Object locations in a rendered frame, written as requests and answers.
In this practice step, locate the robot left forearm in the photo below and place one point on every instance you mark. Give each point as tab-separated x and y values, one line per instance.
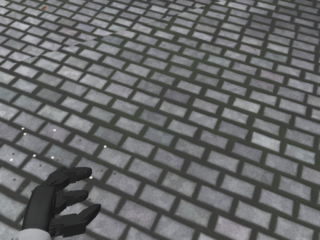
32	234

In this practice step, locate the left robot hand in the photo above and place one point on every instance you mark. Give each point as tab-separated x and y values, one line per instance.
48	199

